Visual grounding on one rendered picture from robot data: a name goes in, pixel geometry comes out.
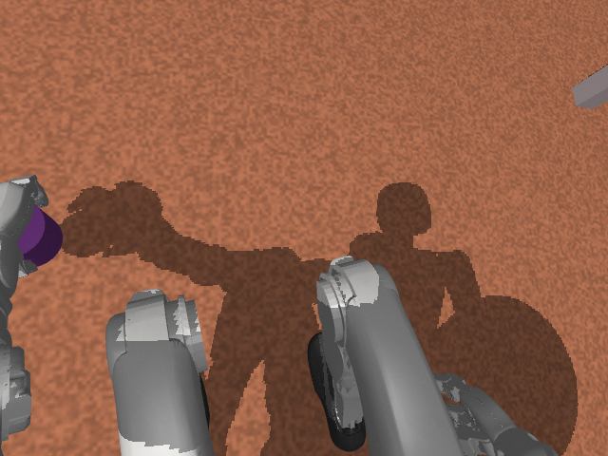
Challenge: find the left robot arm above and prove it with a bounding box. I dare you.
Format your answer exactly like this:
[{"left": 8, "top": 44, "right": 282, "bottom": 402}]
[{"left": 0, "top": 235, "right": 31, "bottom": 456}]

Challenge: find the right robot arm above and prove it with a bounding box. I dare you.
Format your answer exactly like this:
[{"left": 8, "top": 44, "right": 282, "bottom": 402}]
[{"left": 493, "top": 427, "right": 559, "bottom": 456}]

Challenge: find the right robot hand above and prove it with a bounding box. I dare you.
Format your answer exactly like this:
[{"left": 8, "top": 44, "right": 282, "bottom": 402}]
[{"left": 433, "top": 372, "right": 517, "bottom": 456}]

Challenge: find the left robot hand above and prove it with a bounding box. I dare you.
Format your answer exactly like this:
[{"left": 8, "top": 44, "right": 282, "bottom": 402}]
[{"left": 0, "top": 175, "right": 48, "bottom": 278}]

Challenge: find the right robot foot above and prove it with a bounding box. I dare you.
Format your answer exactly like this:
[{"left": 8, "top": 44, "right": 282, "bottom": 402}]
[{"left": 308, "top": 332, "right": 366, "bottom": 452}]

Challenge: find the tin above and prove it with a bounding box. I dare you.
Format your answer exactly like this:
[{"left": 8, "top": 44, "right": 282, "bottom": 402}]
[{"left": 16, "top": 205, "right": 63, "bottom": 267}]

